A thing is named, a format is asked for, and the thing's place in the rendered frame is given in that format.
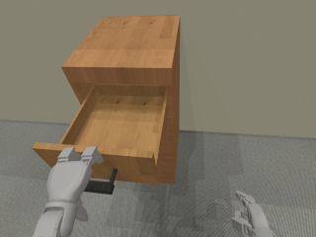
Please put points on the cabinet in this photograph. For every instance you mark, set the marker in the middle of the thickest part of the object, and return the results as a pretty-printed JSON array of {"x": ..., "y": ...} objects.
[{"x": 143, "y": 50}]

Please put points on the handle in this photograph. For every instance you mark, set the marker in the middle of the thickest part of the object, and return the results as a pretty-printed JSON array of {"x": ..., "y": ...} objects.
[{"x": 100, "y": 187}]

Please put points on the drawer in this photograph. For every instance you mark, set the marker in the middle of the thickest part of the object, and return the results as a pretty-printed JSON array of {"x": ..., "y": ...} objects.
[{"x": 127, "y": 122}]

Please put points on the right robot hand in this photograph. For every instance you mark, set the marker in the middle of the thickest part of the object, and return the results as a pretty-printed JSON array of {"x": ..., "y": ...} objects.
[{"x": 245, "y": 221}]

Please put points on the left robot hand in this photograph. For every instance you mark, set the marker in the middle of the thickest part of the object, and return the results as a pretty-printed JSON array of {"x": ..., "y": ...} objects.
[{"x": 69, "y": 177}]

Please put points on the robot right forearm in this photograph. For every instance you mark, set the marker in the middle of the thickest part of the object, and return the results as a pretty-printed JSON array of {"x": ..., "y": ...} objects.
[{"x": 262, "y": 231}]

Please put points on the robot left forearm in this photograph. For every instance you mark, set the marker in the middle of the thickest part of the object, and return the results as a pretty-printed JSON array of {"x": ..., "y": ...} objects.
[{"x": 57, "y": 219}]

